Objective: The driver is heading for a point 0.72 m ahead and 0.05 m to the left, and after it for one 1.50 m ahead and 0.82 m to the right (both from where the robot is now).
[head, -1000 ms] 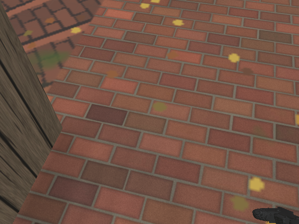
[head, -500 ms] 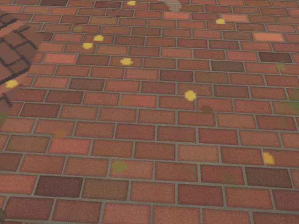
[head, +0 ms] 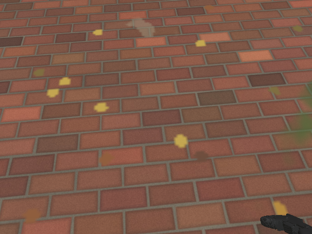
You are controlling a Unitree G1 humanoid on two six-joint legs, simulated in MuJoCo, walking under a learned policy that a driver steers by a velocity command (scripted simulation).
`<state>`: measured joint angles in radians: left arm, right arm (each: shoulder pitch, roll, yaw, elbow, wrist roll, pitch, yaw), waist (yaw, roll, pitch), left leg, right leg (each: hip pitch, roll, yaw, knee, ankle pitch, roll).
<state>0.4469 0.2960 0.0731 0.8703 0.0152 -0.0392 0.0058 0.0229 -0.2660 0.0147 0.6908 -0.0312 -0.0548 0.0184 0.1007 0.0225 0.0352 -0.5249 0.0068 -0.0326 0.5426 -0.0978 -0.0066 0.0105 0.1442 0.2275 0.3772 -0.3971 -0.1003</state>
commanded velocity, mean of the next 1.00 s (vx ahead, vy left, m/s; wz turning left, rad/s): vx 0.50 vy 0.00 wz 0.01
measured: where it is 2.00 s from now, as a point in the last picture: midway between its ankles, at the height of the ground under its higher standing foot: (181, 182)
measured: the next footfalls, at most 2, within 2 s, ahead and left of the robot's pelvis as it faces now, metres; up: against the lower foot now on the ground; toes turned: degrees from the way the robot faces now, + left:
left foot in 0.02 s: +0.18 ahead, +0.12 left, +0.00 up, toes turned -3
right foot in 0.52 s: +0.39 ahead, -0.12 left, +0.00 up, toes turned -11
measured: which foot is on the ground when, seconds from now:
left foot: up 0.00-0.00, down 0.02-0.52, up 0.54-1.00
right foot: down 0.00-0.04, up 0.06-0.50, down 0.52-1.00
